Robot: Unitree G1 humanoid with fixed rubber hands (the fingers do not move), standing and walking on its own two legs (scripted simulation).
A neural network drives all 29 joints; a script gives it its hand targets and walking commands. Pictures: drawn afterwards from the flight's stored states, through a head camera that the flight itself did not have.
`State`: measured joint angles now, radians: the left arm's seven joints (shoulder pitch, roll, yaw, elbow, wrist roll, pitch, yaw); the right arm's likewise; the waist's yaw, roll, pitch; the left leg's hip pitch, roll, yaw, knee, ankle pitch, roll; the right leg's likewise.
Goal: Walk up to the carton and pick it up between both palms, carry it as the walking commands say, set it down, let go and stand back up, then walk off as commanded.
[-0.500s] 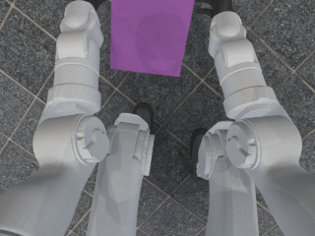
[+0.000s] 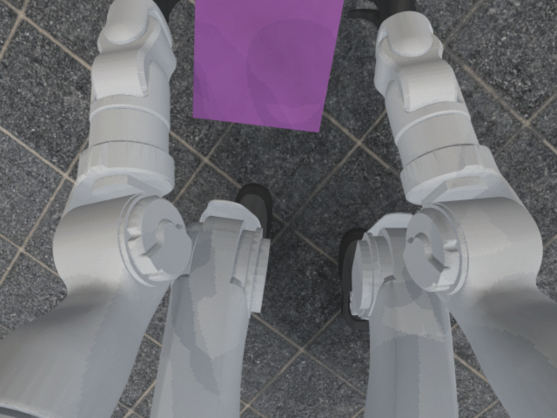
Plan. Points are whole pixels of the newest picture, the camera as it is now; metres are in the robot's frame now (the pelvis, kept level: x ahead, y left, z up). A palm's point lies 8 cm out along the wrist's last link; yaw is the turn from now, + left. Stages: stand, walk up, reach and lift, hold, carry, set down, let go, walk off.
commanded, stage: set down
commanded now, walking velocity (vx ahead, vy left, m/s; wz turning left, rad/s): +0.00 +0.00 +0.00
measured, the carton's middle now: (266, 9) +0.55 +0.09 -0.28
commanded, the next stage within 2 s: none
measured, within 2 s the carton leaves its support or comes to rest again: rests again in 1.14 s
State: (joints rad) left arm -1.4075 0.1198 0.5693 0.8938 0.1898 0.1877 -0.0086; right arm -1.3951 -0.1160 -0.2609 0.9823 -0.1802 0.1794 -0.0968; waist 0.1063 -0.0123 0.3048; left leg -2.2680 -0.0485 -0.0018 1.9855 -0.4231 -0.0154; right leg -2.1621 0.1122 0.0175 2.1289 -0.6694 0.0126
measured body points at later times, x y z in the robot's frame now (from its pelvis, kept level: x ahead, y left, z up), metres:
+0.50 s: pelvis +0.01 +0.00 +0.00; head +0.39 +0.00 +0.24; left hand +0.54 +0.20 -0.18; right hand +0.55 -0.06 -0.21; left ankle +0.15 +0.12 -0.37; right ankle +0.08 -0.11 -0.37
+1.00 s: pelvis +0.01 +0.00 +0.00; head +0.40 -0.01 +0.23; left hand +0.55 +0.20 -0.19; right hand +0.55 -0.06 -0.22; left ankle +0.15 +0.12 -0.37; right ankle +0.08 -0.11 -0.37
